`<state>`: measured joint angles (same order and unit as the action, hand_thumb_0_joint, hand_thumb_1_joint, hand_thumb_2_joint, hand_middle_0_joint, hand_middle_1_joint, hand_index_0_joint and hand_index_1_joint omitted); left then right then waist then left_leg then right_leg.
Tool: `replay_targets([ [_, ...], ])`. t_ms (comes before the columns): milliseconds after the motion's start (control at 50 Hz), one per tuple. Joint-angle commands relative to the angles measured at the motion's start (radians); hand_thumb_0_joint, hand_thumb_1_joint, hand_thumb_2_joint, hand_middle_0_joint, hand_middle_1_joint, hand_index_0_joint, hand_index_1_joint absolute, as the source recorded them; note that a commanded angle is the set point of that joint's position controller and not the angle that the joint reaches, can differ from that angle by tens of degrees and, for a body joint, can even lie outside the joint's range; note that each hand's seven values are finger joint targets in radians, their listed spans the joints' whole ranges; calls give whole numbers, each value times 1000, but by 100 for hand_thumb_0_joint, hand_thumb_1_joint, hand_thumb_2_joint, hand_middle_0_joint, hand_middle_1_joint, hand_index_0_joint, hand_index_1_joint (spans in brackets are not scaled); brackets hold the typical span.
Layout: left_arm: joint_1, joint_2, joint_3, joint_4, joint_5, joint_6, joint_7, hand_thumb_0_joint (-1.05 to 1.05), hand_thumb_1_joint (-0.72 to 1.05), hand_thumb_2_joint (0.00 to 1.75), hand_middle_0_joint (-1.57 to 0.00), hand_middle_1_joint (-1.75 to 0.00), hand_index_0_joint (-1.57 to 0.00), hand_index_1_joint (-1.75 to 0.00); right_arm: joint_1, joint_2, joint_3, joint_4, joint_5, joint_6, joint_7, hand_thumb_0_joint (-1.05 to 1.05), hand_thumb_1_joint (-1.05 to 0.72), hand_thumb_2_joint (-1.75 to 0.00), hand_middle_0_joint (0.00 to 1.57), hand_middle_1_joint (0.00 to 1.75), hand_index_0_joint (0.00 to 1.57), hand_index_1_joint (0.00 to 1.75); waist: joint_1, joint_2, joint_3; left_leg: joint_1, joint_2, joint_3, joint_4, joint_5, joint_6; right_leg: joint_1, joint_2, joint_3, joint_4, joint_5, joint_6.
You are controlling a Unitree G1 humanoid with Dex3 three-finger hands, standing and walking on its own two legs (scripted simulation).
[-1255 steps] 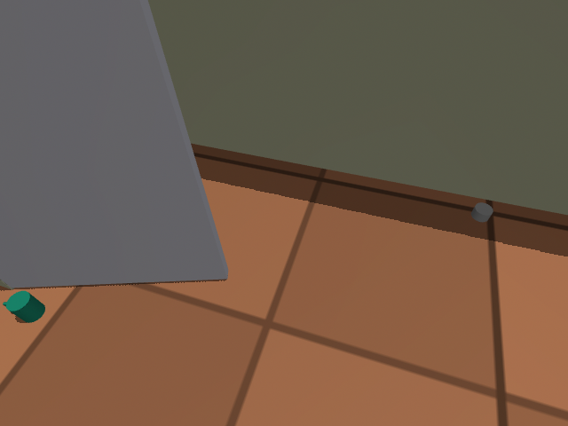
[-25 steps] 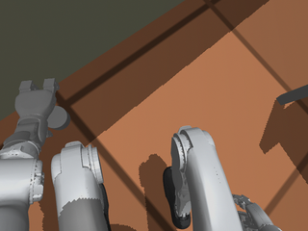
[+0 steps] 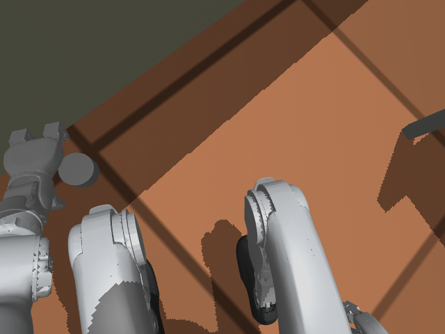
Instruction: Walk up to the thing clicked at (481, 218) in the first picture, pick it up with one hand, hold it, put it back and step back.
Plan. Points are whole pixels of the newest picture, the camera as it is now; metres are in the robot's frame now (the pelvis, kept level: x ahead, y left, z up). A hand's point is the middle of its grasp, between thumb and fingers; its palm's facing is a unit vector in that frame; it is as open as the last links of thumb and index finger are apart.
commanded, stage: rest palm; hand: left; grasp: from above
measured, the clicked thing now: (79, 170) +0.43 +0.27 -0.29
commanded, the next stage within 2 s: close in 1.92 s
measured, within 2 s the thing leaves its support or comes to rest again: neither
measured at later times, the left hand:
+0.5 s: hand (66, 162) +0.44 +0.28 -0.23, palm faces -0.43 -0.11 -0.90, open 14.3 cm
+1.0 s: hand (69, 168) +0.43 +0.28 -0.24, palm faces -0.41 -0.08 -0.91, open 14.2 cm
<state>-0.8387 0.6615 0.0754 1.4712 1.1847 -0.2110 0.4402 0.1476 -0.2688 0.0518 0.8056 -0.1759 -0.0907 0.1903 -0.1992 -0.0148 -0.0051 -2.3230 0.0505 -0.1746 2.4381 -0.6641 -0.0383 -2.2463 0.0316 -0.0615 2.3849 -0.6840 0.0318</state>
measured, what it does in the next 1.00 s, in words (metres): stands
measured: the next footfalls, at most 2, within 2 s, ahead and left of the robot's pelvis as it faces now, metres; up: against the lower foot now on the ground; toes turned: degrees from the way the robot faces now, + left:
none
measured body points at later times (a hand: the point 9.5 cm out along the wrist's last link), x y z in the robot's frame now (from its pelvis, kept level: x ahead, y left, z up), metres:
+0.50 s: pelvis +0.01 +0.01 -0.02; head +0.26 +0.08 +0.35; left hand +0.46 +0.28 -0.18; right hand +0.06 -0.26 -0.12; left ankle +0.08 +0.14 -0.28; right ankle +0.10 -0.12 -0.28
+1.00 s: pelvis +0.00 +0.01 -0.02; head +0.25 +0.10 +0.34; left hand +0.45 +0.28 -0.19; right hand +0.05 -0.26 -0.10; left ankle +0.08 +0.14 -0.28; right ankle +0.10 -0.12 -0.28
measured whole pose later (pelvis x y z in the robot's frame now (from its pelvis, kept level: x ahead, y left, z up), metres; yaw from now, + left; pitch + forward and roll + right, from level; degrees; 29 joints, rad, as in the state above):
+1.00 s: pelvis +0.00 +0.01 -0.02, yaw -5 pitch +27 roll -11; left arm -0.93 0.79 0.09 1.76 1.27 -0.21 0.77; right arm 0.05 -0.33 0.16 0.84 -0.32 -0.27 0.32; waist -0.30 -0.10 0.08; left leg -2.34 0.04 -0.27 2.55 -0.71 -0.05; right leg -2.23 0.06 -0.13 2.43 -0.69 0.05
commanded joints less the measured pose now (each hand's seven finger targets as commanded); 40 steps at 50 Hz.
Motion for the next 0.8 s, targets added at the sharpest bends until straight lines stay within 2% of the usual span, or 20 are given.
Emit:
replay_targets([
  [0, -318, 176, 10, -132, 38, -85, 116, 0, -53, 97, -7, -101, -8, -100, 174, -254, -80, -22, -8, -27, -23, 0, -90, -90, 20, 30, 20, 30, -64, 197, -623, 434, -34, 113, -198, 54, 57, 299, 35, -109, -274, 117, -58],
  [20, -317, 161, -5, -108, 53, -84, 139, 0, -55, 99, -7, -99, -6, -99, 162, -252, -80, -14, -13, -32, -22, 0, -90, -90, 20, 30, 20, 30, -63, 223, -611, 459, -33, 113, -204, 50, 52, 270, 34, -116, -263, 112, -61],
  [120, -376, 194, 24, 20, 118, -49, 250, 0, -56, 102, -6, -96, -5, -97, 126, -268, -58, 11, -47, -48, -11, 0, -89, -90, 20, 30, 20, 30, -89, 280, -591, 489, -31, 102, -207, 74, 45, 208, 38, -149, -222, 139, -59],
  [180, -361, 215, 36, 73, 136, -13, 295, 0, -56, 102, -6, -95, -4, -96, 94, -278, -46, 24, -75, -59, 6, 0, -89, -90, 20, 30, 20, 30, -90, 332, -588, 515, -30, 107, -196, 108, 42, 211, 37, -152, -202, 174, -53],
  [200, -367, 215, 37, 98, 133, -1, 304, 0, -55, 101, -6, -95, -5, -96, 87, -281, -42, 23, -85, -68, 16, 0, -89, -90, 20, 30, 20, 30, -103, 327, -574, 502, -30, 107, -180, 112, 43, 210, 33, -156, -191, 183, -50],
  [240, -374, 247, 60, 86, 126, 20, 321, 0, -56, 101, -6, -95, -4, -96, 83, -285, -34, 28, -93, -72, 30, 0, -89, -90, 20, 30, 20, 30, -97, 333, -592, 496, -28, 110, -177, 126, 45, 241, 39, -149, -203, 203, -50],
  [280, -387, 264, 68, 97, 120, 37, 323, 0, -55, 100, -6, -96, -4, -97, 81, -291, -27, 27, -101, -86, 47, 0, -89, -90, 20, 30, 20, 30, -103, 351, -585, 501, -26, 109, -167, 128, 45, 239, 38, -153, -191, 207, -49],
  [300, -337, 242, 60, 153, 111, 49, 323, 0, -55, 99, -6, -96, -4, -97, 66, -292, -19, 14, -102, -90, 54, 0, -89, -90, 20, 30, 20, 30, -101, 348, -575, 481, -26, 108, -164, 124, 45, 244, 40, -154, -189, 205, -51],
  [340, -372, 255, 71, 141, 93, 52, 310, 0, -53, 98, -5, -98, -5, -98, 80, -298, -15, 16, -112, -105, 70, 0, -89, -90, 20, 30, 20, 30, -118, 332, -561, 471, -24, 105, -149, 130, 48, 257, 41, -160, -185, 219, -47],
  [360, -330, 266, 82, 162, 80, 56, 298, 0, -53, 98, -5, -98, -5, -98, 80, -296, -14, 12, -111, -108, 75, 0, -89, -90, 20, 30, 20, 30, -108, 332, -566, 457, -23, 105, -148, 132, 48, 278, 46, -154, -193, 223, -51],
  [380, -324, 216, 34, 192, 66, 59, 274, 0, -53, 97, -6, -99, -5, -99, 76, -282, -4, 10, -110, -116, 83, 0, -89, -90, 20, 30, 20, 30, -115, 312, -548, 437, -24, 104, -136, 118, 52, 276, 47, -150, -194, 215, -51],
  [400, -317, 273, 71, 171, 59, 55, 261, 0, -52, 96, -5, -99, -6, -99, 88, -298, -10, 10, -113, -122, 84, 0, -89, -90, 20, 30, 20, 30, -114, 300, -570, 440, -23, 102, -131, 136, 55, 302, 48, -151, -196, 234, -48],
  [460, -258, 288, 92, 159, 24, 39, 233, 0, -53, 96, -5, -100, -6, -100, 108, -304, -4, 6, -108, -128, 89, 0, -90, -90, 20, 30, 20, 30, -86, 273, -589, 421, -23, 94, -135, 146, 59, 350, 51, -153, -205, 242, -46],
  [480, -260, 297, 98, 147, 27, 28, 229, 0, -53, 96, -5, -100, -6, -100, 123, -300, 1, 14, -110, -128, 91, 0, -89, -90, 20, 30, 20, 30, -95, 283, -593, 434, -22, 92, -136, 157, 57, 355, 49, -159, -197, 251, -46],
  [520, -294, 265, 62, 145, 27, 4, 218, 0, -52, 95, -5, -101, -6, -100, 121, -286, 21, 8, -110, -128, 96, 0, -90, -90, 20, 30, 20, 30, -122, 268, -578, 420, -20, 78, -128, 152, 58, 344, 51, -170, -184, 255, -47],
  [580, -305, 290, 72, 131, 19, -43, 226, 0, -50, 94, -6, -102, -7, -100, 134, -293, 35, 13, -108, -127, 96, 0, -89, -90, 20, 30, 20, 30, -126, 245, -589, 405, -17, 74, -112, 172, 63, 390, 58, -164, -199, 285, -38],
  [600, -312, 302, 70, 131, 31, -55, 234, 0, -51, 95, -6, -102, -7, -101, 137, -298, 38, 16, -110, -128, 97, 0, -89, -90, 20, 30, 20, 30, -131, 254, -585, 409, -17, 72, -106, 172, 61, 390, 58, -163, -189, 288, -39],
  [620, -296, 327, 90, 124, 38, -67, 248, 0, -50, 94, -6, -102, -7, -100, 132, -312, 34, 17, -110, -126, 95, 0, -89, -90, 20, 30, 20, 30, -119, 260, -589, 415, -15, 69, -112, 169, 59, 388, 61, -167, -193, 280, -41],
  [660, -314, 306, 58, 127, 63, -83, 268, 0, -50, 94, -6, -101, -7, -100, 117, -320, 35, 8, -117, -134, 98, 0, -89, -90, 20, 30, 20, 30, -131, 286, -551, 424, -16, 67, -117, 132, 52, 350, 61, -178, -185, 235, -47],
  [780, -284, 290, 41, 176, 93, -55, 361, 0, -52, 98, -6, -98, -6, -98, 84, -328, 35, 30, -135, -151, 102, 0, -89, -90, 20, 30, 20, 30, -124, 284, -514, 394, -16, 65, -131, 84, 45, 328, 74, -175, -209, 175, -54],
])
